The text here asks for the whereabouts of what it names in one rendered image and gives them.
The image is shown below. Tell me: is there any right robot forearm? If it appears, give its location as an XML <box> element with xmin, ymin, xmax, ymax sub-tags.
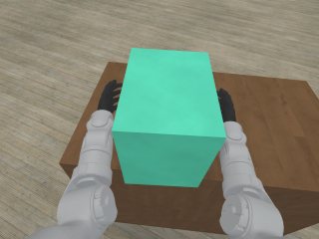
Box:
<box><xmin>219</xmin><ymin>120</ymin><xmax>284</xmax><ymax>233</ymax></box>

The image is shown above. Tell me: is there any left robot upper arm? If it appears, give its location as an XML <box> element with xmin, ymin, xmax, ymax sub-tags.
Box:
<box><xmin>26</xmin><ymin>183</ymin><xmax>118</xmax><ymax>239</ymax></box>

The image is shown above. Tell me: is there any right robot upper arm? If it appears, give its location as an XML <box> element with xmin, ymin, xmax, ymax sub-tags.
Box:
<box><xmin>219</xmin><ymin>193</ymin><xmax>299</xmax><ymax>239</ymax></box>

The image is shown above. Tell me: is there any robot right hand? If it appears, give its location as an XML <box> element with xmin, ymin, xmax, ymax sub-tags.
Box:
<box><xmin>216</xmin><ymin>88</ymin><xmax>236</xmax><ymax>122</ymax></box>

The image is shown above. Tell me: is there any robot left hand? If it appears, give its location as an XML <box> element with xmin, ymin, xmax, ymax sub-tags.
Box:
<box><xmin>97</xmin><ymin>80</ymin><xmax>123</xmax><ymax>113</ymax></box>

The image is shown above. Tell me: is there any pedestal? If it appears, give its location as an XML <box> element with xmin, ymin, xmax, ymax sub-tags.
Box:
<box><xmin>59</xmin><ymin>62</ymin><xmax>319</xmax><ymax>236</ymax></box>

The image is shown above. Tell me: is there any carton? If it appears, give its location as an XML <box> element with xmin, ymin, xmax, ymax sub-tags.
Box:
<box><xmin>112</xmin><ymin>48</ymin><xmax>226</xmax><ymax>187</ymax></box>

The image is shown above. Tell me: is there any left robot forearm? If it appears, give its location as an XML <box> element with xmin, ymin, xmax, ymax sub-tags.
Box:
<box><xmin>57</xmin><ymin>110</ymin><xmax>114</xmax><ymax>224</ymax></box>

